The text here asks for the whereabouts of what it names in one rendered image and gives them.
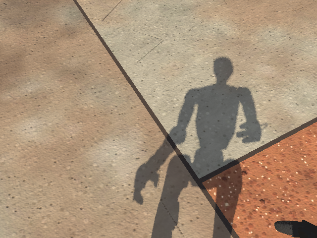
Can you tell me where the robot right hand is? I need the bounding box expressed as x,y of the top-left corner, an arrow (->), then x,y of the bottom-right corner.
274,220 -> 317,238

